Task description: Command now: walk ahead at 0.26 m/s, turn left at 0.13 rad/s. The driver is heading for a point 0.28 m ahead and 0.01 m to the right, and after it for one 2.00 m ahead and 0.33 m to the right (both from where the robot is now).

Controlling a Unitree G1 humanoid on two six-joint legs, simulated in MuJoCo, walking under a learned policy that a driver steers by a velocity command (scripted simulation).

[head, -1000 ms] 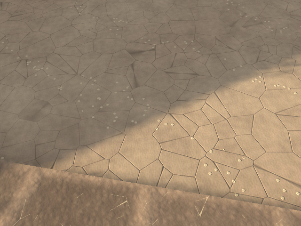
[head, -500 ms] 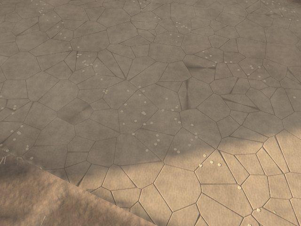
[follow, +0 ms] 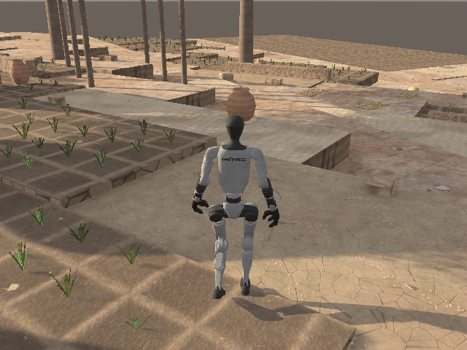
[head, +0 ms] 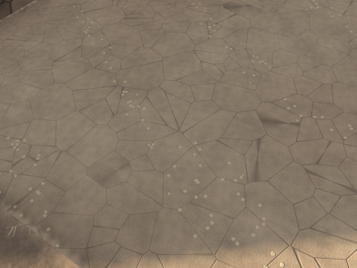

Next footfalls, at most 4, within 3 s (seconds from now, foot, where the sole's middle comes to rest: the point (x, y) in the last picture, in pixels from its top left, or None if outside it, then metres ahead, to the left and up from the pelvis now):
0.32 left None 0.18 0.11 -0.77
2.02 right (199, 243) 0.58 -0.04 -0.83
2.52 left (167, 177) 0.89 0.08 -0.83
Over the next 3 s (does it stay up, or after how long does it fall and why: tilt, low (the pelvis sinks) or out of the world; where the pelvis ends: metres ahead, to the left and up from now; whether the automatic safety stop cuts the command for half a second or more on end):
stays up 0.98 -0.02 -0.06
